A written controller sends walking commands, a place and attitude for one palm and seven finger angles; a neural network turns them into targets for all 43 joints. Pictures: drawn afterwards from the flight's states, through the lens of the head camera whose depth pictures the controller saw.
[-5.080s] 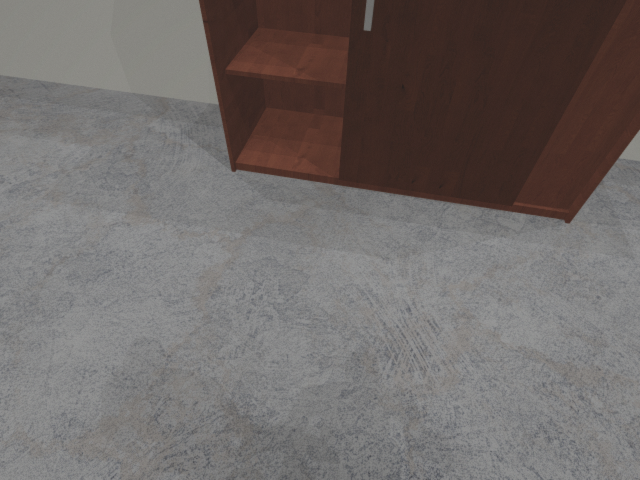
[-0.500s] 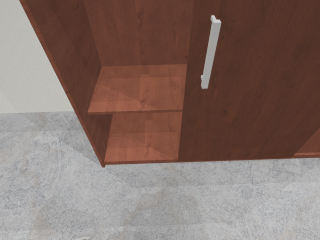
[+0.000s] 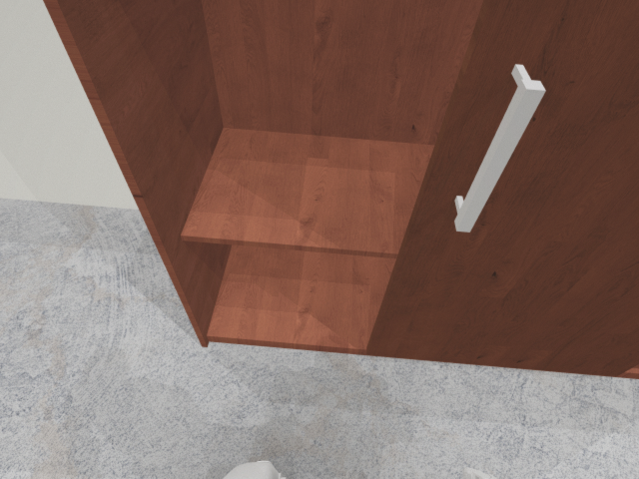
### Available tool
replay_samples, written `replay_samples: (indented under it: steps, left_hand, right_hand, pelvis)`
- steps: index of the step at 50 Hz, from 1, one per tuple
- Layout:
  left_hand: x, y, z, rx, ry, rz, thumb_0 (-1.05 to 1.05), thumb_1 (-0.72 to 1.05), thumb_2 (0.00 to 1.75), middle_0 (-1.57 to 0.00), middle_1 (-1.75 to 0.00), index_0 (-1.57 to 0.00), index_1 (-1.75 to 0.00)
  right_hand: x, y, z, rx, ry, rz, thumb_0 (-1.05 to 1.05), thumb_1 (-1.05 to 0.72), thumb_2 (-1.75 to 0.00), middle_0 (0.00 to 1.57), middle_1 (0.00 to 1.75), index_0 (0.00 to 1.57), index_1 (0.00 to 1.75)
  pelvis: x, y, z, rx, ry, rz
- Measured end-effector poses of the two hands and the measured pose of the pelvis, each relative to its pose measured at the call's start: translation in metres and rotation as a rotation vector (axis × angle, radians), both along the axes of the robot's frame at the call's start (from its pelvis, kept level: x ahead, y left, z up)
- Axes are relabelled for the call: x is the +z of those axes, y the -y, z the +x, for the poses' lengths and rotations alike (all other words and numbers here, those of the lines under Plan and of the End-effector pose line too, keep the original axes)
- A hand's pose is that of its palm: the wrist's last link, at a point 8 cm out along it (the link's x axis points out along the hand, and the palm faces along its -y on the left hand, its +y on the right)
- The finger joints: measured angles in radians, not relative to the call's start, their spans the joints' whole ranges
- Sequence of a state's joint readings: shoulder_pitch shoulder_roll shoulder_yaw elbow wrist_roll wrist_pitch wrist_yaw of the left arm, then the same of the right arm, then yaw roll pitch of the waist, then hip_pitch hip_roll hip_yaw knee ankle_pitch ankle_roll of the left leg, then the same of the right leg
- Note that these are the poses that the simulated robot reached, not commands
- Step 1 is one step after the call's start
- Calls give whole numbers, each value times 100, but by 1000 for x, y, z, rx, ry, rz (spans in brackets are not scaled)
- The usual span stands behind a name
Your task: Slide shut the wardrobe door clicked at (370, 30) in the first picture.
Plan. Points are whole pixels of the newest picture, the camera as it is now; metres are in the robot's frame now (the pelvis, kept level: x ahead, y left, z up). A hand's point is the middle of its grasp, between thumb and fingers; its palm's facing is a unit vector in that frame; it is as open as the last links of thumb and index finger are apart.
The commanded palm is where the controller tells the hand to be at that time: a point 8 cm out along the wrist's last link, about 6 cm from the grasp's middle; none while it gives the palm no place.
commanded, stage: come to a stop and stand still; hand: right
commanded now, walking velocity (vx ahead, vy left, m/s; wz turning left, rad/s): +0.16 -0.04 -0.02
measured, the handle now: (488, 158) +0.54 -0.19 +0.12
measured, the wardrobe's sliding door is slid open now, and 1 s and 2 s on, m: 0.52 0.52 0.52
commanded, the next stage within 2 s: look again from close up in 1.90 s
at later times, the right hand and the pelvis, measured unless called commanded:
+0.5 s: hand out of the picture +0.09 -0.21 -0.16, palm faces +0.00 +0.98 -0.20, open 7.4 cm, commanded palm none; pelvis +0.06 -0.02 +0.02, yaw +3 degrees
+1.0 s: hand out of the picture +0.06 -0.15 -0.15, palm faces +0.01 +0.98 -0.20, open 7.3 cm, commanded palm none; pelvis +0.02 +0.03 +0.02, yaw +2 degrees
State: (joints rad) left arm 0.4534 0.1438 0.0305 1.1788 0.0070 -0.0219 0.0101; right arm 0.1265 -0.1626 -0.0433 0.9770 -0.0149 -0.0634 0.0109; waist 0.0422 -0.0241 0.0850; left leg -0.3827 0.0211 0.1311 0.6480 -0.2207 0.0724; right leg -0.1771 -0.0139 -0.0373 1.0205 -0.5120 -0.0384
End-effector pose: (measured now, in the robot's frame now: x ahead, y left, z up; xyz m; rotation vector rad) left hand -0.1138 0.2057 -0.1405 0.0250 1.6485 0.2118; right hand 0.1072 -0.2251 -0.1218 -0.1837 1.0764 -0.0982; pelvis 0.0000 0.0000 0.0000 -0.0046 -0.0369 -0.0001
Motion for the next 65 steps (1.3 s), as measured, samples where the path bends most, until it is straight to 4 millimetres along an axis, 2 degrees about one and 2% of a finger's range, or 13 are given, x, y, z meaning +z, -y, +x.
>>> replay_samples:
  steps: [4,8,11,17,24,27,31,34,40,46,52,58,65]
  left_hand:
    - [5,-10,68,-28,119,15,0,91,90,-20,-30,-19,-30]
    - [13,-11,137,-58,256,31,0,91,90,-20,-30,-19,-29]
    - [16,-11,175,-88,304,62,1,94,90,-20,-30,-19,-30]
    - [20,-1,221,-122,349,104,1,94,90,-20,-30,-19,-30]
    - [27,2,245,-131,393,112,0,93,90,-20,-30,-20,-30]
    - [26,-6,244,-120,411,109,0,92,90,-20,-30,-20,-30]
    - [16,-24,231,-103,416,91,0,91,90,-20,-30,-20,-30]
    - [8,-38,214,-85,397,73,0,91,90,-20,-30,-20,-30]
    - [11,-49,173,-53,331,65,0,91,90,-20,-30,-19,-30]
    - [11,-42,129,-68,239,62,0,91,90,-20,-30,-19,-30]
    - [14,-30,97,-68,172,24,0,91,90,-20,-30,-19,-30]
    - [14,-24,83,-54,150,9,0,91,90,-20,-30,-19,-30]
    - [16,-21,83,-53,142,14,0,91,90,-20,-30,-19,-30]
  right_hand:
    - [7,-5,2,-24,-49,0,0,-91,-90,20,30,20,30]
    - [11,4,3,-52,-94,-17,-1,-94,-90,20,30,20,30]
    - [7,11,2,-61,-137,-9,-1,-93,-90,20,30,20,30]
    - [-14,28,-2,-99,-220,19,0,-92,-90,20,30,20,30]
    - [-9,35,-16,-80,-303,2,0,-91,-90,20,30,20,30]
    - [-5,34,-20,-72,-308,-19,0,-91,-90,20,30,20,30]
    - [-1,27,-24,-69,-270,-56,0,-91,-90,20,30,20,30]
    - [4,17,-32,-66,-245,-77,0,-91,-90,19,30,20,30]
    - [10,-6,-41,-50,-233,-56,0,-90,-90,20,30,20,30]
    - [0,-20,-42,-58,-220,-12,0,-92,-90,20,30,20,30]
    - [2,-25,-58,-61,-247,-3,0,-93,-90,20,30,20,30]
    - [1,-30,-83,-70,-310,6,0,-91,-90,20,30,20,30]
    - [-2,-36,-103,-86,-368,31,0,-91,-90,20,30,20,30]
  pelvis:
    - [12,-2,22,-3,-11,13]
    - [21,-1,42,4,-22,13]
    - [21,7,54,14,-16,21]
    - [13,24,74,25,1,26]
    - [18,25,67,53,-30,12]
    - [18,19,59,56,-36,12]
    - [13,5,46,54,-35,-4]
    - [11,-6,38,43,-16,0]
    - [19,-17,32,49,-10,-9]
    - [18,-23,25,35,-5,4]
    - [23,-27,17,40,-4,1]
    - [24,-27,16,42,-6,2]
    - [24,-25,20,44,-13,2]
